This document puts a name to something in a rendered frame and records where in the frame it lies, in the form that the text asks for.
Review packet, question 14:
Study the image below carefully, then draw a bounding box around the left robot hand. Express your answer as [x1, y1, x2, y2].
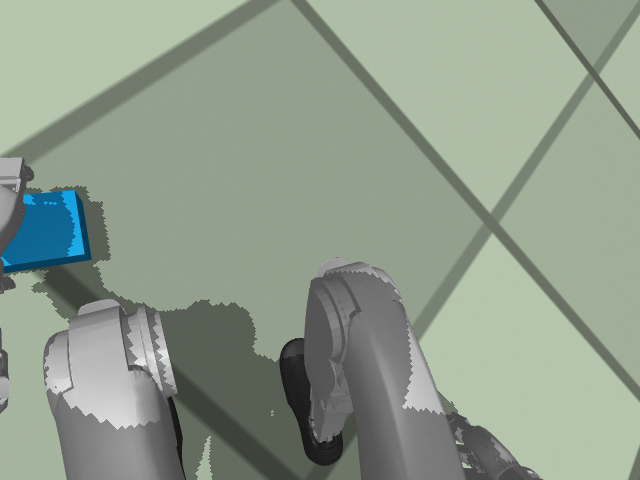
[0, 157, 34, 294]

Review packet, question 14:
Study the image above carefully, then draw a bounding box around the right robot foot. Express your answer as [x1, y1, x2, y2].
[280, 338, 343, 466]

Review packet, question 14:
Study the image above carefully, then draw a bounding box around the left robot foot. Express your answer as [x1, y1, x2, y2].
[167, 396, 186, 480]

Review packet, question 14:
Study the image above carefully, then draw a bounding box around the carton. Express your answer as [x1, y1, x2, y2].
[0, 190, 92, 273]

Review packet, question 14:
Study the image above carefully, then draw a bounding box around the right robot hand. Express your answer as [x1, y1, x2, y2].
[446, 412, 520, 480]

